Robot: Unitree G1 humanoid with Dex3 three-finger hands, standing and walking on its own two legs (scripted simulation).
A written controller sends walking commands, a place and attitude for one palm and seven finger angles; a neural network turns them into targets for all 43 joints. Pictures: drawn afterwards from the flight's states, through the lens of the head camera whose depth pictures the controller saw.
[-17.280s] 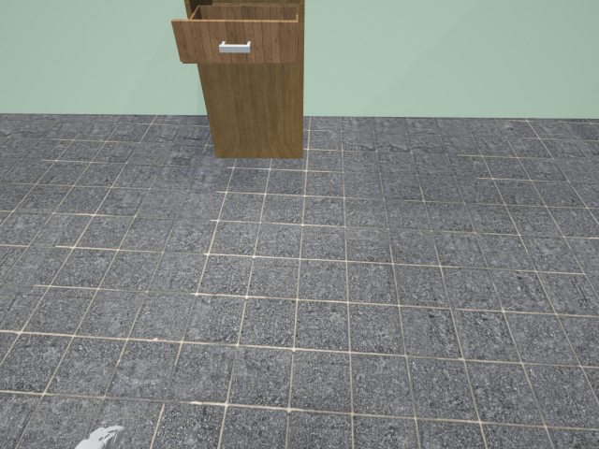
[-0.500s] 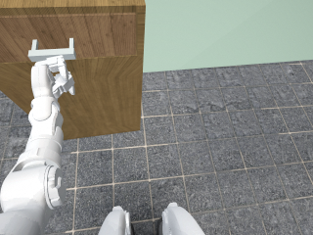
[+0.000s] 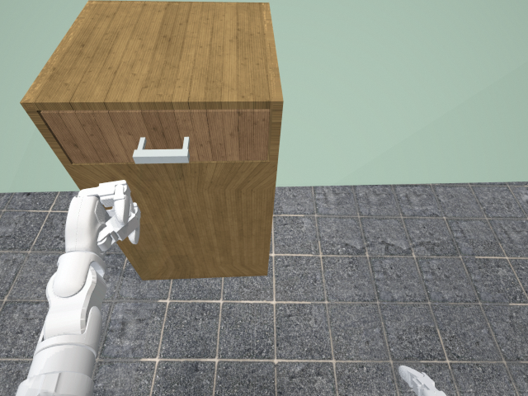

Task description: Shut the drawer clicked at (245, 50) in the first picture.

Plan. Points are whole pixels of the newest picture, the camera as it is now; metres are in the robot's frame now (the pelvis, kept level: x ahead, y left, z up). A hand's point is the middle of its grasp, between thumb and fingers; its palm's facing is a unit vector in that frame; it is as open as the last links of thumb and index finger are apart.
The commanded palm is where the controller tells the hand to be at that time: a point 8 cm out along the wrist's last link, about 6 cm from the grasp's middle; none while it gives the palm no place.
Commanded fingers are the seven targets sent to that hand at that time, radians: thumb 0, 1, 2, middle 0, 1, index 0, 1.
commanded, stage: draw the hand back to the body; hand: left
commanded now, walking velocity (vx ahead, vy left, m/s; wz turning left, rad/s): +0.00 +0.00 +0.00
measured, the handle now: (163, 149) +0.57 +0.22 +0.00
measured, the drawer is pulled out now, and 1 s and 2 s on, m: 0.00 0.00 0.00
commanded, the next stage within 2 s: step back with the hand held close in 0.92 s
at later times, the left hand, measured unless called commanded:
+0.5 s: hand (48, 281) +0.22 +0.23 +0.16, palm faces +0.31 -0.91 -0.28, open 3.3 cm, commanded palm +0.18 +0.27 +0.18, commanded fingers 0.00 0.90 0.90 -1.40 -1.60 -1.40 -1.60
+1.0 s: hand out of the picture +0.17 +0.24 +0.19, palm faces +0.42 -0.83 -0.36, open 3.3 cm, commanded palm +0.12 +0.27 +0.22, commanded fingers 0.00 0.90 0.90 -1.40 -1.60 -1.40 -1.60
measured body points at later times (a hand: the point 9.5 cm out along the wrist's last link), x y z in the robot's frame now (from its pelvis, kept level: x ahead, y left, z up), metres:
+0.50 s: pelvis -0.01 +0.00 +0.04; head -0.03 -0.01 +0.49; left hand +0.20 +0.28 +0.17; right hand +0.18 -0.21 -0.04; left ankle -0.02 +0.08 -0.70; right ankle -0.03 -0.10 -0.70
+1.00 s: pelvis -0.01 -0.01 +0.04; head -0.03 -0.03 +0.49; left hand +0.14 +0.28 +0.21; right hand +0.18 -0.22 -0.04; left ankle -0.02 +0.08 -0.70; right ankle -0.03 -0.10 -0.70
